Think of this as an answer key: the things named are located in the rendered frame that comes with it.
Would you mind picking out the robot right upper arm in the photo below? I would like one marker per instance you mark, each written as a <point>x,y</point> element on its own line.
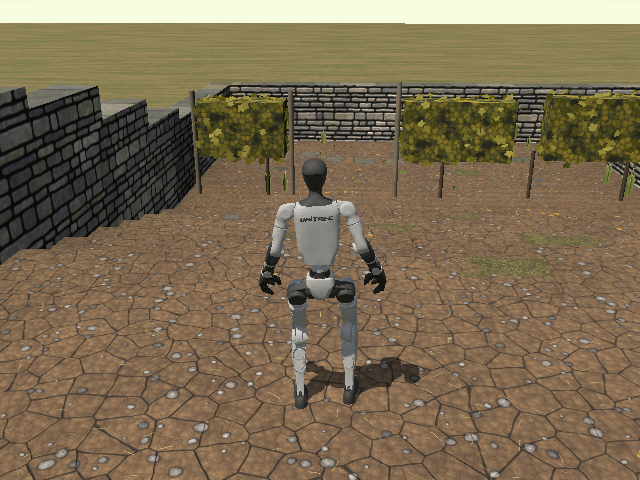
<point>348,210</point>

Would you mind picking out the robot left upper arm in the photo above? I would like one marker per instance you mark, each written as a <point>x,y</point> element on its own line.
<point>284,214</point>

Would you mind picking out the left robot thigh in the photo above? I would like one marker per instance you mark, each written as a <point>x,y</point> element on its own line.
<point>297,300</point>

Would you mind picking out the left robot forearm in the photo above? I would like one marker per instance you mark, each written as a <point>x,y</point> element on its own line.
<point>269,264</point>

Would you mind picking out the humanoid robot head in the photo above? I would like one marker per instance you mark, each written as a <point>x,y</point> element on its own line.
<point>314,172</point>

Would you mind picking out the right robot forearm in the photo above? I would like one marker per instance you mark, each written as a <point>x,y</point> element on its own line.
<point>371,260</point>

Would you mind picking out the robot left hand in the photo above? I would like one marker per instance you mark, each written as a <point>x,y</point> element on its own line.
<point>263,283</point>

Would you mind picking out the robot right hand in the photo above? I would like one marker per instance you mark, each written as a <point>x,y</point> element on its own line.
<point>381,279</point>

